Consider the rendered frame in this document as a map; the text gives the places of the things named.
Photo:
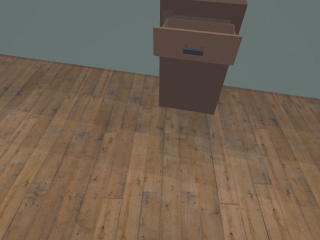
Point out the drawer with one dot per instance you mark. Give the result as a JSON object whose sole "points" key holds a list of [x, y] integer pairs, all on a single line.
{"points": [[219, 40]]}

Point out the handle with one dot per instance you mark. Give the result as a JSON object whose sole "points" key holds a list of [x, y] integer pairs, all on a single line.
{"points": [[193, 51]]}

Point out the cabinet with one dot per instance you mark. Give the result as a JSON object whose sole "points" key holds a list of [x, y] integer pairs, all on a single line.
{"points": [[195, 85]]}

